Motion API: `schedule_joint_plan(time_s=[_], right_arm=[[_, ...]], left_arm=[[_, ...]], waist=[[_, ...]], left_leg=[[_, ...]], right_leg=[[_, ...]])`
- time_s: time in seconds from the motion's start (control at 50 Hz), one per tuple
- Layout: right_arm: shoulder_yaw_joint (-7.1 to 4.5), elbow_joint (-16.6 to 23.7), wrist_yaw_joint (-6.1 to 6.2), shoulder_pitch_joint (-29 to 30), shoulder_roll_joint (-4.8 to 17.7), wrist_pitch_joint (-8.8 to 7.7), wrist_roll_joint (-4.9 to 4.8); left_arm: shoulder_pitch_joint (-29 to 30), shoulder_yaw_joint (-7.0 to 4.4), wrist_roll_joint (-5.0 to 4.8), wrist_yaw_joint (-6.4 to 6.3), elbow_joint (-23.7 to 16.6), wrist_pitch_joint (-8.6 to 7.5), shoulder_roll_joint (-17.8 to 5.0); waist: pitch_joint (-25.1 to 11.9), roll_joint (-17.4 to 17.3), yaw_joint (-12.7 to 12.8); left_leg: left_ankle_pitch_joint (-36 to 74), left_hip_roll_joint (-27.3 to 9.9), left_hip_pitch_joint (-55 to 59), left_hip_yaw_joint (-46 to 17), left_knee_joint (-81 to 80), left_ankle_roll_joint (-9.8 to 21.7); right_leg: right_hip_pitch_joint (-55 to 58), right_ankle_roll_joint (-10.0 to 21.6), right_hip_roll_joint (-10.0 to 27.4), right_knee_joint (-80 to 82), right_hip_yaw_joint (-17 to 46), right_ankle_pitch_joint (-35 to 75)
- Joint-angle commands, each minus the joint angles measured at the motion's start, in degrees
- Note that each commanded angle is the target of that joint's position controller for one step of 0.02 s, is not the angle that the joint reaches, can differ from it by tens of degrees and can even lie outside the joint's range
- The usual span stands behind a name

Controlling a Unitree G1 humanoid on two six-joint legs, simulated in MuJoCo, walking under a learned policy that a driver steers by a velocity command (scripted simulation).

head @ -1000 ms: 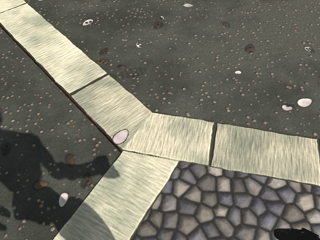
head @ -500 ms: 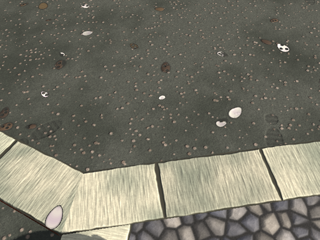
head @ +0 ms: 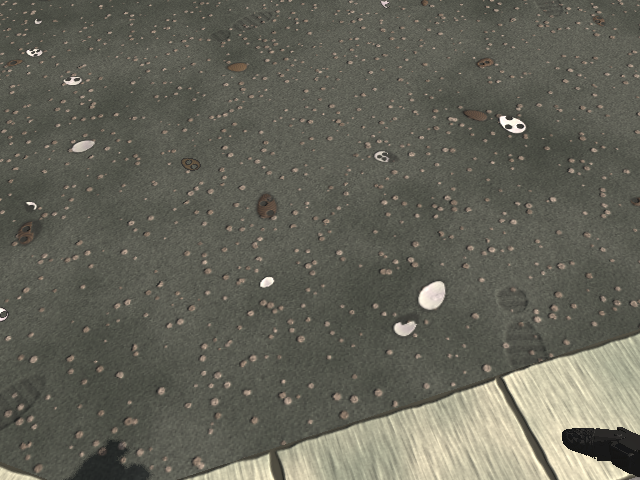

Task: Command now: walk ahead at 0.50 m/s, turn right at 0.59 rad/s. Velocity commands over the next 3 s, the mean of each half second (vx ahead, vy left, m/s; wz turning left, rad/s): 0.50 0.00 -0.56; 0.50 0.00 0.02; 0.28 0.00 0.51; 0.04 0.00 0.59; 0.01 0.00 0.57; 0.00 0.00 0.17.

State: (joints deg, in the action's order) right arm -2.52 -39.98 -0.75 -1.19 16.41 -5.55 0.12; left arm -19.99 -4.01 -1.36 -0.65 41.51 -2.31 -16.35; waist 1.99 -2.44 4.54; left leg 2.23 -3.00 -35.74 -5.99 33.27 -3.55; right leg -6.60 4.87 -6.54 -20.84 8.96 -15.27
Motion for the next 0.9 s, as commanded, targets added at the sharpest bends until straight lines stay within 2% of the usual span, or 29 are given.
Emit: schedule_joint_plan(time_s=[0.02, 0.06, 0.08, 0.1, 0.12, 0.14, 0.16, 0.18, 0.2, 0.22, 0.24, 0.28, 0.32, 0.42, 0.46, 0.52, 0.56, 0.58, 0.6, 0.62, 0.64, 0.66, 0.68, 0.7, 0.72, 0.74, 0.8, 0.86, 0.9], right_arm=[[-1.45, 5.39, -0.68, 6.09, 5.44, -1.57, -0.48], [-2.09, 5.10, -0.87, 4.12, 6.68, -2.11, -0.61], [-2.54, 4.36, -0.73, 1.00, 7.24, -2.38, -0.63], [-3.37, 3.07, -0.36, -4.48, 8.53, -2.66, -0.22], [-4.22, 2.37, 0.13, -12.61, 11.21, -2.83, 0.80], [-5.37, 0.78, 0.23, -18.95, 15.90, -2.15, 1.57], [-4.71, 0.29, -0.20, -19.27, 12.00, -1.72, -0.21], [-3.54, 1.22, 0.06, -16.52, 7.57, -1.36, -0.43], [-2.97, 1.52, 0.24, -13.69, 6.23, -0.83, 0.08], [-2.53, 1.08, 0.29, -11.90, 5.16, -0.56, 0.38], [-2.13, 0.72, 0.41, -11.05, 4.25, -0.61, 0.73], [-2.23, -0.13, 0.40, -10.90, 4.28, -0.96, 0.36], [-2.78, -1.21, 0.41, -11.31, 5.95, -1.29, 0.06], [-3.29, -3.22, 0.48, -12.41, 8.45, -0.78, -0.16], [-3.28, -4.43, 0.41, -14.32, 9.17, -0.38, -0.61], [-3.64, -6.43, 0.22, -17.28, 10.88, 0.44, -1.68], [-3.90, -7.45, 0.32, -17.82, 12.06, 1.19, -2.22], [-4.00, -7.76, 0.49, -17.57, 12.80, 1.51, -2.42], [-3.77, -8.00, 0.71, -16.92, 12.78, 1.88, -2.54], [-2.93, -7.82, 1.03, -17.53, 11.02, 1.82, -1.89], [-0.79, -5.07, 0.65, -20.66, 5.54, 1.02, 0.24], [0.03, -5.91, 0.13, -22.09, 4.24, -0.24, -0.18], [-1.58, -4.82, -0.38, -16.96, 9.46, -0.95, -2.38], [-1.37, -3.63, -0.46, -13.20, 9.02, -1.17, -3.31], [-1.32, -3.95, -0.18, -12.24, 8.27, -0.91, -2.51], [-1.65, -4.53, -0.05, -13.09, 8.19, -0.21, -1.73], [-1.32, -6.16, 0.06, -16.54, 5.21, 2.11, -1.77], [-1.42, -4.89, 0.50, -12.63, 4.58, 2.73, -1.54], [-1.31, -4.32, 0.03, -10.47, 3.99, 2.36, -1.36]], left_arm=[[-1.97, -2.56, -0.31, -0.60, -2.17, -0.10, -9.13], [-1.29, -2.71, -0.15, -0.83, -2.18, 0.29, -9.27], [-0.43, -2.67, -0.09, -0.82, -2.37, 0.49, -8.97], [0.44, -2.14, 0.05, -0.68, -2.86, 0.51, -7.50], [0.95, -0.93, 0.78, -0.37, -3.98, 0.31, -4.41], [-6.90, 0.28, -0.31, -0.39, -5.29, -0.18, -0.47], [-8.27, -0.17, -1.19, -0.54, -4.60, -0.41, -5.46], [-2.40, -1.29, -1.07, -0.53, -4.54, -0.15, -9.56], [1.79, -1.52, -0.34, -0.57, -5.37, 0.15, -9.88], [4.25, -1.64, 0.33, -0.40, -6.21, 0.16, -9.12], [4.56, -1.76, 0.25, -0.03, -6.51, 0.35, -8.13], [3.71, -1.28, -0.39, 0.44, -6.77, 0.98, -5.35], [5.62, -0.84, -0.11, 0.58, -7.97, 1.39, -3.96], [11.65, 0.10, 0.23, 1.74, -9.31, 0.58, -2.40], [15.52, 0.64, 0.27, 2.38, -10.13, -0.02, -1.47], [19.90, 0.67, 0.05, 3.14, -11.91, -0.38, -2.11], [19.93, 0.14, 0.38, 3.39, -12.47, -0.44, -3.50], [17.33, -0.52, 0.70, 3.34, -12.02, -0.41, -4.76], [10.26, -1.72, 0.90, 3.13, -10.03, -0.33, -6.64], [1.50, -3.35, 0.84, 2.45, -7.31, -0.02, -9.86], [-6.02, -4.74, 1.52, 1.43, -6.35, 0.30, -16.51], [-6.30, -4.01, 0.69, 1.52, -6.36, 0.09, -15.55], [-3.83, -2.65, 0.91, 1.97, -6.32, -0.36, -11.63], [-0.62, -2.00, 1.01, 1.94, -6.06, -0.68, -9.55], [2.79, -1.33, 1.03, 2.04, -5.67, -1.05, -7.45], [5.33, -0.80, 1.37, 2.12, -5.72, -1.53, -5.59], [7.56, -1.01, 1.93, 2.00, -4.42, -3.23, -5.43], [6.49, -1.32, 2.59, 1.35, -2.25, -4.12, -5.88], [6.38, -1.31, 2.48, 0.95, -1.41, -4.18, -6.16]], waist=[[-1.43, 7.69, -0.04], [-1.68, 9.31, -1.47], [-2.45, 10.18, -3.24], [-5.56, 9.73, -6.12], [-13.17, 5.51, -9.84], [-21.07, -11.24, -7.37], [-19.90, -13.22, -7.65], [-11.79, -6.54, -9.34], [-6.96, -2.58, -8.91], [-3.26, -1.65, -7.96], [-1.97, -2.64, -6.66], [-1.41, -4.30, -5.65], [-0.54, -3.19, -5.56], [-0.15, -0.94, -7.24], [0.82, -0.43, -8.61], [2.58, -0.80, -9.23], [2.02, -1.80, -7.71], [-0.18, -2.79, -5.55], [-4.47, -2.52, -1.09], [-9.71, -1.61, 2.79], [-18.80, 10.19, 2.91], [-27.22, 14.97, 1.60], [-20.41, 9.89, 2.67], [-12.69, 8.91, 1.44], [-7.92, 6.04, -0.76], [-5.77, 7.02, -2.76], [-3.62, 7.16, -5.69], [-0.46, 5.72, -5.04], [0.20, 5.49, -4.43]], left_leg=[[0.57, 3.01, 6.47, 1.14, -4.82, 0.94], [-4.33, 3.21, 9.02, 0.90, -6.03, 2.48], [-5.62, 3.44, 13.05, 1.74, -7.40, 3.60], [-4.76, 2.78, 21.69, 2.20, -9.38, 5.35], [-7.09, -5.33, 36.30, -4.98, -7.66, 9.01], [-16.43, -18.89, 56.77, -29.67, -10.71, 18.53], [-30.83, -22.24, 57.01, -41.10, -14.85, 19.88], [-32.39, -19.35, 50.01, -32.52, -16.28, 17.06], [-25.86, -16.66, 42.78, -23.82, -16.81, 14.90], [-19.08, -14.27, 36.71, -18.01, -18.15, 14.22], [-14.56, -12.30, 32.93, -13.16, -19.53, 13.32], [-10.52, -11.06, 29.65, -7.43, -22.12, 13.58], [-6.43, -11.81, 28.98, -3.69, -24.00, 14.78], [1.20, -10.56, 30.74, 5.97, -24.84, 14.06], [1.30, -10.19, 31.06, 8.46, -25.03, 13.50], [2.73, -12.38, 35.29, 8.80, -24.34, 13.13], [12.48, -13.65, 38.74, 9.40, -20.78, 12.40], [22.28, -13.44, 39.50, 10.46, -16.38, 11.64], [29.79, -11.90, 37.76, 12.89, -7.72, 10.23], [26.49, -9.40, 30.16, 14.82, 3.87, 8.18], [-1.08, -3.60, 8.04, 15.72, 26.67, 4.54], [-35.74, 3.31, -1.81, 6.09, 40.07, 3.32], [-33.86, 0.08, -7.36, 1.73, 43.57, 4.07], [-29.52, -2.29, -8.65, 2.86, 41.73, 4.79], [-25.26, -4.40, -6.86, 3.26, 37.62, 4.61], [-21.97, -5.92, -3.43, 2.63, 34.50, 4.26], [-16.33, -5.99, 1.31, 1.72, 32.27, 2.72], [-8.43, -5.08, -3.44, -0.70, 25.38, 1.69], [-1.19, -4.15, -3.44, -0.22, 18.16, 1.93]], right_leg=[[-1.81, 6.91, 13.42, 2.14, 12.41, 10.26], [0.49, 6.13, 14.48, -1.11, 15.44, 11.88], [0.41, 5.43, 14.05, -3.40, 15.97, 13.96], [-1.03, 3.86, 11.46, -8.94, 14.49, 17.25], [-7.29, 1.81, 8.31, -23.10, 10.60, 12.75], [-27.76, -2.72, -0.53, -42.53, 2.52, -13.32], [-37.13, -3.59, 3.54, -52.04, 2.37, -18.33], [-39.39, -4.12, 6.11, -54.80, 2.24, -12.91], [-38.07, -4.46, 8.07, -54.13, -0.02, -8.60], [-36.87, -4.62, 9.54, -51.59, -0.38, -5.84], [-34.47, -4.45, 11.08, -49.42, -0.60, -4.06], [-32.32, -4.57, 12.19, -46.47, -2.29, -2.98], [-33.85, -5.20, 12.92, -42.67, -2.96, -1.11], [-32.45, -5.13, 12.63, -27.64, -4.97, 12.20], [-29.70, -4.45, 11.41, -21.13, -7.02, 15.15], [-28.87, -2.94, 10.33, -15.29, -8.45, 12.68], [-26.25, -1.14, 8.73, -12.52, -9.92, 7.64], [-21.18, 0.02, 7.05, -11.15, -11.31, 5.99], [-10.38, 1.66, 5.06, -7.97, -12.88, 8.68], [4.48, 3.15, 5.22, -8.46, -11.20, 11.06], [28.00, 10.52, 20.75, -10.07, 11.92, 11.24], [32.46, 16.95, 29.38, -0.39, 34.00, 5.58], [27.03, 14.27, 27.50, 1.46, 27.56, 3.48], [18.67, 12.04, 25.22, 2.12, 18.14, 6.07], [10.58, 10.32, 22.68, 3.77, 11.79, 9.81], [4.78, 9.22, 20.92, 5.87, 7.52, 12.26], [-3.06, 9.33, 20.21, 11.71, 0.88, 14.57], [-2.66, 8.31, 19.82, 13.78, -5.13, 17.32], [-1.49, 6.73, 18.69, 14.14, -9.37, 18.36]])
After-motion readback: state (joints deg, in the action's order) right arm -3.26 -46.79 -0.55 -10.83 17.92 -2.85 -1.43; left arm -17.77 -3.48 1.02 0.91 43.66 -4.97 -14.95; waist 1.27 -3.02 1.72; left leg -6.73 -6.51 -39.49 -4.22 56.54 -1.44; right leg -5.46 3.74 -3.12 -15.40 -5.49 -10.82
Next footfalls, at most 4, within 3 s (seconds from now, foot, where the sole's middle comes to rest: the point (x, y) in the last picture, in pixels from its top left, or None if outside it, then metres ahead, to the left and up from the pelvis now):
0.12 left None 0.25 0.14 -0.78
0.62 right None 0.45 -0.19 -0.78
1.16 left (401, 329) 0.81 -0.05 -0.78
1.62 right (489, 299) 0.90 -0.26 -0.78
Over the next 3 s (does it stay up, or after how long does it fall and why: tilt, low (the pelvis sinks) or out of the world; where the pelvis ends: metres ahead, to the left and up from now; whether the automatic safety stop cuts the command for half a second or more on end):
stays up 0.78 -0.12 -0.01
